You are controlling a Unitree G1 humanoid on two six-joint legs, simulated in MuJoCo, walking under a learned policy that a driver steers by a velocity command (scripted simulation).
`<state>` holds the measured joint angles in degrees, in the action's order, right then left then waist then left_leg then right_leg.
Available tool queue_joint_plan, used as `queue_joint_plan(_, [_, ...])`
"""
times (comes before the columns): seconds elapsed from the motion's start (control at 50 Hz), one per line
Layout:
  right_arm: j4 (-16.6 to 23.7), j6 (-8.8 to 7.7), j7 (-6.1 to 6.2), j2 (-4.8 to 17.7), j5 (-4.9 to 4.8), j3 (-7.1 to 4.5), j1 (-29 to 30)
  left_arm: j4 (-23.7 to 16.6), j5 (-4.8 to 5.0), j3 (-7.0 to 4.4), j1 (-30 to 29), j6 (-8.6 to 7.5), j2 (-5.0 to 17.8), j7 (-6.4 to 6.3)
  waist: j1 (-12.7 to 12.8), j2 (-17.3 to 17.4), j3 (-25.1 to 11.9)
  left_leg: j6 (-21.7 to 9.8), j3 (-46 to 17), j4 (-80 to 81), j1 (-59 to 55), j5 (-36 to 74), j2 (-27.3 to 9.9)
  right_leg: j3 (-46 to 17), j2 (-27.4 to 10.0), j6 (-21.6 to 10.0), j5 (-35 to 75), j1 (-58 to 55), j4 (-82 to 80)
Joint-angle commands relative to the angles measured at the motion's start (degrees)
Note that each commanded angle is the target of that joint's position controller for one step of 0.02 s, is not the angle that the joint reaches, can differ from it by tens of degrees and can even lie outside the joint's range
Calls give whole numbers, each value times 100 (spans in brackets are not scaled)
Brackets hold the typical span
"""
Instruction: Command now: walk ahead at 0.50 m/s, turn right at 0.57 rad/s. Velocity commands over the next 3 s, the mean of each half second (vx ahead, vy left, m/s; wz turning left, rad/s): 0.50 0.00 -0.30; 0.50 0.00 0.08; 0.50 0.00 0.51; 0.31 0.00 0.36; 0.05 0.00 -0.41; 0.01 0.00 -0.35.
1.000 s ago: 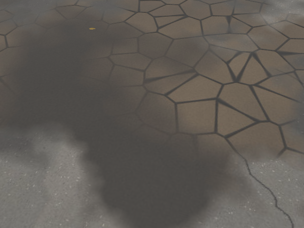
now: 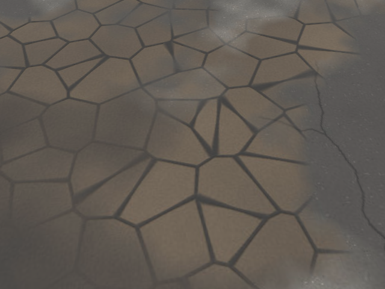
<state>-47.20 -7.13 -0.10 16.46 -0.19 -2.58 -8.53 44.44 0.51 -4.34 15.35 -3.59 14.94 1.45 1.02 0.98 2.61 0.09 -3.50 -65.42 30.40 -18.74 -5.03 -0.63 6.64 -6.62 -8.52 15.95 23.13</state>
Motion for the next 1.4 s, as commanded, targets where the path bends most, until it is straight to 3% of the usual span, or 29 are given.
queue_joint_plan(0.02, [366, 81, 38, 441, 117, -136, -133, -489, 26, -201, -119, -119, 864, -112, -243, -120, -402, 263, 9, 800, 499, 531, -141, -1598, -1503, -1128, 1675, -374, -1135])
queue_joint_plan(0.1, [605, 66, 13, 223, 90, -38, 716, -428, 56, -218, 204, -56, 930, -218, 103, -445, -270, 347, 174, 2765, 113, 2207, 183, -1058, -1071, -709, 1145, -61, -1037])
queue_joint_plan(0.2, [835, -32, -110, 414, 0, -62, 1277, -162, 63, -171, 708, -58, 841, -201, 384, -627, -180, 91, 87, 3603, 42, 2537, 282, -1480, -1476, -554, 615, -795, -704])
queue_joint_plan(0.26, [847, -101, -158, 601, 5, -129, 1090, -115, 26, -195, 700, 9, 926, -238, 208, -778, -168, -190, 137, 3794, -68, 1753, 335, -1778, -1772, -453, 1239, -1399, -291])
queue_joint_plan(0.3, [568, -139, -126, 873, 55, -280, 19, -188, -9, -129, 529, 47, 793, -233, -342, -708, -813, -534, 251, 3943, -1588, 1808, 371, -1468, -1349, -219, 2581, -1304, 920])
queue_joint_plan(0.32, [461, -139, -104, 1190, 121, -359, -925, -312, -101, -19, 617, 43, 572, -228, -663, -143, -1689, -968, -749, 3688, -3257, 1951, -542, -1143, -945, -2, 1541, -369, 2508])
queue_joint_plan(0.34, [179, -51, -146, 1519, 82, -489, -1574, -274, 69, 96, 1484, -42, 159, -197, -437, 1636, -2361, -1909, -3323, 4249, -5186, 566, -1672, -639, -67, 467, -1660, 1823, 4502])
queue_joint_plan(0.36, [155, -31, -182, 993, -93, -357, -1609, -215, 151, 45, 1267, -87, 613, -203, -618, 1229, -2031, -1787, -4095, 4819, -5123, -851, -1727, -1051, -281, 440, -2387, 2665, 5148])
queue_joint_plan(0.38, [247, -4, -160, 701, -98, -268, -1185, -376, 180, -36, 527, -107, 926, -198, -686, 645, -1144, -1505, -3295, 4930, -4366, -923, -1527, -964, -562, 407, -1884, 2980, 5265])
queue_joint_plan(0.42, [349, 57, -150, 525, 36, -178, -581, -562, 9, -26, -85, -140, 806, -201, -411, 103, -379, -1367, -2186, 5164, -2950, 320, -1099, -600, -1022, 429, -1133, 2681, 4675])
queue_joint_plan(0.46, [324, 38, -152, 395, 84, -125, -490, -529, -1, -25, 102, -110, 622, -181, -171, 382, -384, -1299, -1576, 5378, -2455, 1108, -771, -516, -1229, 456, -876, 2160, 4193])
queue_joint_plan(0.54, [161, 30, -96, 692, -14, -200, -709, -684, -42, 63, -250, -68, 372, -191, -188, 315, -274, -1434, -916, 5684, -2277, 2102, -739, -274, -1346, 654, -372, 2319, 3137])
queue_joint_plan(0.62, [26, 117, -41, 796, -77, -212, -979, -841, -16, 131, -957, -121, 236, -132, -423, 285, -169, -1190, -300, 5735, -2293, 2297, -478, -90, -1217, 693, 906, 2044, 1712])
queue_joint_plan(0.76, [-281, 306, -7, 919, -131, -227, -1518, -1199, 59, 107, -1835, -220, 381, 62, -584, 351, 73, -1026, -461, 5239, -3124, 2495, -902, -14, -949, 449, 669, 1834, 642])
queue_joint_plan(0.8, [-272, 363, 21, 1031, -142, -252, -1353, -1078, 31, -5, -1239, -262, 596, 57, -137, 417, -231, -887, -445, 4558, -3113, 3594, -819, 119, -731, 280, 450, 831, 323])
queue_joint_plan(0.82, [-230, 369, 25, 955, -123, -215, -1288, -836, -4, -143, -406, -267, 863, 8, 264, 325, -780, -740, -254, 3648, -2757, 3990, -524, 137, -727, 116, 598, -455, 270])
queue_joint_plan(0.84, [-32, 336, 22, 649, 3, -90, -1174, -662, -107, -274, 694, -253, 1297, -69, 710, -172, -1686, -511, -20, 1971, -1589, 2704, -162, -858, -1742, -263, 839, -2269, 563])
queue_joint_plan(0.86, [35, 227, -4, -36, -35, 112, -1977, -554, -132, -344, 980, -188, 1668, -66, 370, -1720, -2497, -165, 208, 16, 593, -1062, 709, -3291, -3143, -1079, -70, -4108, 130])
queue_joint_plan(0.88, [-76, 165, -16, 574, -173, -36, -1729, -564, -98, -216, 1063, -161, 1100, -76, 608, -1248, -2393, -173, -446, -716, 1155, -1441, 509, -3766, -3074, -1000, -906, -3830, -303])
queue_joint_plan(0.9, [91, 149, -19, 852, -270, -139, -1216, -560, -64, -129, 697, -167, 888, -94, 562, -969, -1482, -194, -382, -850, 1461, -945, 275, -2878, -2881, -748, -808, -3093, -459])
queue_joint_plan(0.94, [166, 212, 16, 719, -156, -166, -823, -551, -83, -33, 2, -205, 591, -65, 210, -593, -675, -130, -232, -408, 1111, -142, -104, -1744, -2432, -548, -117, -1675, -877])
queue_joint_plan(0.98, [111, 377, 16, 485, -168, -174, -1054, -483, -123, -23, -299, -295, 460, -39, -93, -722, -453, -81, -253, -182, 558, 223, -269, -1067, -2210, -477, 224, -936, -1296])
queue_joint_plan(1.04, [224, 529, 25, 300, -145, -178, -899, -309, -134, -90, -360, -382, 583, -69, -219, -521, -204, 10, -305, 117, 733, 674, -311, -379, -2210, -509, 873, -663, -1567])
queue_joint_plan(1.12, [421, 506, -71, 218, -113, -160, -373, -119, -146, -148, -227, -340, 746, -164, -101, -404, -48, 37, -213, 1301, 929, 1809, -267, 412, -2068, -387, 1180, -888, -1637])
queue_joint_plan(1.26, [1007, 480, -305, 154, -105, -86, 859, 198, 14, -260, 311, -118, 1058, -227, 329, -295, 313, -258, 430, 2726, 1078, 1732, -97, 1019, -2348, -208, 1567, -1926, -1324])
queue_joint_plan(1.32, [1139, 510, -359, 360, -107, -196, 652, 201, 77, -317, 201, 8, 1272, -264, 42, -550, -20, -559, 882, 2839, 364, 877, 335, 1253, -2390, -19, 3838, -2255, -404])
queue_joint_plan(1.36, [842, 531, -302, 806, -136, -469, -709, 153, 122, -308, 31, 97, 1325, -302, -756, -523, -785, -905, 1089, 3269, -1573, 972, 863, 1507, -2112, 241, 4725, -1781, 1516])
queue_joint_plan(1.38, [622, 588, -178, 1328, -137, -686, -1636, 55, 8, -219, 105, 57, 1126, -323, -1118, 35, -1313, -1232, 27, 3437, -3356, 1109, 335, 1518, -1866, 533, 3047, -372, 3262])
queue_joint_plan(1.4, [677, 543, -139, 1925, -161, -743, -1409, -275, -190, 49, 585, -112, 241, -247, -349, 1456, -1694, -2282, -3262, 3994, -5058, 336, -1084, 922, -635, 895, -2368, 2225, 5197])
